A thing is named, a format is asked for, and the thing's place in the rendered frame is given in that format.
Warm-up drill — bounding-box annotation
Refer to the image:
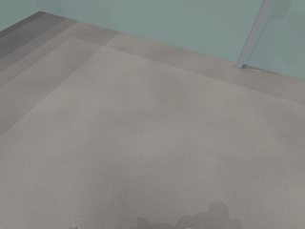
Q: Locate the panel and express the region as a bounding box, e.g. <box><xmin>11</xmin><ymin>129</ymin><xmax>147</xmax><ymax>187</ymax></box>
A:
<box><xmin>235</xmin><ymin>0</ymin><xmax>274</xmax><ymax>69</ymax></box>

